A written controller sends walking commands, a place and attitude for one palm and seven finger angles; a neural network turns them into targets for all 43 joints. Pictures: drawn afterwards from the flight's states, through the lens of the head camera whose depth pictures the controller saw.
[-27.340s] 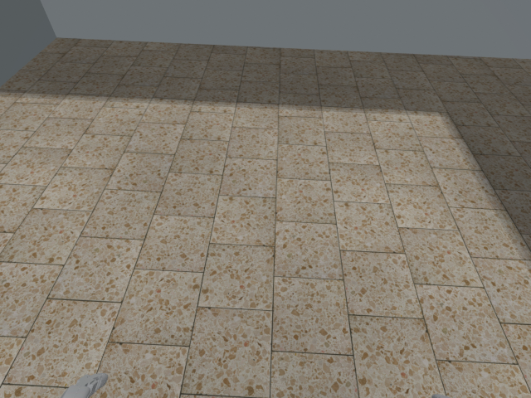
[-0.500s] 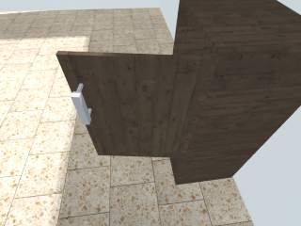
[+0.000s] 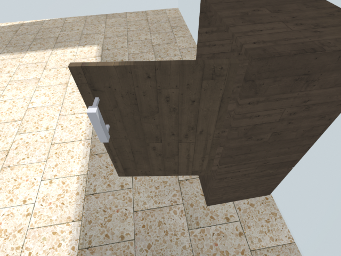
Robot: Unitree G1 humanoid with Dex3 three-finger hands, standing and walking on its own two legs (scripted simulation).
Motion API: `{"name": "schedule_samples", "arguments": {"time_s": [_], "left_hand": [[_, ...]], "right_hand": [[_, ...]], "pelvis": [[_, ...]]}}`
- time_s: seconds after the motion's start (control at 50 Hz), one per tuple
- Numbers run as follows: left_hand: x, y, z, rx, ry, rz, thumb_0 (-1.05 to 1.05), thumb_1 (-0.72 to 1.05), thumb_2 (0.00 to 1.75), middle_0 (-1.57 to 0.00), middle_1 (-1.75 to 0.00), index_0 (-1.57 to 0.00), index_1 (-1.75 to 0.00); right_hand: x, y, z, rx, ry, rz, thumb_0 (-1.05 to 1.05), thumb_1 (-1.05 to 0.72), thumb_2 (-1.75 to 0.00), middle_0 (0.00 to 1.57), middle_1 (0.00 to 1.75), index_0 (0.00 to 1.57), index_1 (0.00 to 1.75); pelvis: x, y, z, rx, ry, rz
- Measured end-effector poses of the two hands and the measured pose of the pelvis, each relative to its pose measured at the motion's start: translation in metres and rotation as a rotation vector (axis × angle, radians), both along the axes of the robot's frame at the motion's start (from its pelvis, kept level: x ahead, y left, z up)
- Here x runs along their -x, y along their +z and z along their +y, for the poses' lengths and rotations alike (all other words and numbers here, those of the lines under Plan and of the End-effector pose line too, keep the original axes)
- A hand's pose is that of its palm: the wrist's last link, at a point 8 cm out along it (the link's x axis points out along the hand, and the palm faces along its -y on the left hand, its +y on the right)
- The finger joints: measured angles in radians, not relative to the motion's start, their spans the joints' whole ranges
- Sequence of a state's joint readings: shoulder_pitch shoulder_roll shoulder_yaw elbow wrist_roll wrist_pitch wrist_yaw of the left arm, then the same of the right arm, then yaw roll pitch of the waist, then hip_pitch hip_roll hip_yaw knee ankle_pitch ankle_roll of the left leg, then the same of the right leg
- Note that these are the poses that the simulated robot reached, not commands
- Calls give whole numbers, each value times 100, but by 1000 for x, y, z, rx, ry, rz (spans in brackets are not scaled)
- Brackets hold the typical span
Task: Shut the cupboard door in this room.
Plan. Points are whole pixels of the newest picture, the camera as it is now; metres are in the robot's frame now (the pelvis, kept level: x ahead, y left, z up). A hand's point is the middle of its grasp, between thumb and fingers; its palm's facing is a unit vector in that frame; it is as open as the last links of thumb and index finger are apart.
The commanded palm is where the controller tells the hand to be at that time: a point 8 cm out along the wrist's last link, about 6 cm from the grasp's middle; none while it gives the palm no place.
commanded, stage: look again from close up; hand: left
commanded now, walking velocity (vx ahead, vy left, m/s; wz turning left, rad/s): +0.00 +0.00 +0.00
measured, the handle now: (100, 120) +0.47 +0.25 +0.02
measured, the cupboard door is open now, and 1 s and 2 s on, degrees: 81 81 81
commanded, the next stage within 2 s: shuffle to correct the standing spot in 0.60 s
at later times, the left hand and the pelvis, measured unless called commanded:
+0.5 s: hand out of the picture +0.04 +0.15 -0.17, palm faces +0.02 -0.98 -0.21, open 7.3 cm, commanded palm none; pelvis +0.03 -0.03 +0.00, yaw +0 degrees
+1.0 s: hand out of the picture +0.03 +0.16 -0.18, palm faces +0.09 -0.97 -0.23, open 7.3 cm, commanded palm none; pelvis +0.03 -0.02 +0.00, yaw +2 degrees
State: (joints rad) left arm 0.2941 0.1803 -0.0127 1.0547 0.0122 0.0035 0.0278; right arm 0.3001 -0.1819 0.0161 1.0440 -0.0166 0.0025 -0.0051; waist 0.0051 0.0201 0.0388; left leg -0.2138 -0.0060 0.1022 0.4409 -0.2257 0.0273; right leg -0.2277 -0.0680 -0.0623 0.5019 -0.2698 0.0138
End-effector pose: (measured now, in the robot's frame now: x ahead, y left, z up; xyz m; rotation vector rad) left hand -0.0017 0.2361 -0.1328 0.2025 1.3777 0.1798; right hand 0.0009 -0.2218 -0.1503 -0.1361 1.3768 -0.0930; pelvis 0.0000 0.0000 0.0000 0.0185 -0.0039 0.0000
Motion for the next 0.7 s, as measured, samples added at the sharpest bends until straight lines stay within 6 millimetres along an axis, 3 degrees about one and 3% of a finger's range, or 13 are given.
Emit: {"name": "schedule_samples", "arguments": {"time_s": [0.16, 0.28, 0.46, 0.7], "left_hand": [[-2, -5, -18, 30, 8, 42, 0, 91, 90, -20, -30, -20, -30], [-17, -9, -32, 51, 7, 30, 0, 91, 90, -20, -30, -20, -30], [-32, -9, -37, 40, 13, 12, 1, 92, 90, -20, -30, -20, -30], [-41, -8, -45, 36, 20, 3, 0, 91, 90, -20, -30, -20, -30]], "right_hand": [[5, 1, 0, -8, -14, 62, 0, -91, -90, 20, 30, 20, 30], [-10, 1, -5, -1, -13, 52, 0, -91, -90, 20, 30, 20, 30], [-33, 3, -21, 25, -6, 26, 1, -92, -90, 20, 30, 20, 30], [-52, 4, -36, 37, 5, 10, 0, -92, -90, 20, 30, 20, 30]], "pelvis": [[-12, 1, -8, 1, 0, 3], [-21, 1, -15, 2, 1, 0], [-32, 1, -24, 1, 4, -1], [-39, 2, -35, 1, 7, -1]]}}
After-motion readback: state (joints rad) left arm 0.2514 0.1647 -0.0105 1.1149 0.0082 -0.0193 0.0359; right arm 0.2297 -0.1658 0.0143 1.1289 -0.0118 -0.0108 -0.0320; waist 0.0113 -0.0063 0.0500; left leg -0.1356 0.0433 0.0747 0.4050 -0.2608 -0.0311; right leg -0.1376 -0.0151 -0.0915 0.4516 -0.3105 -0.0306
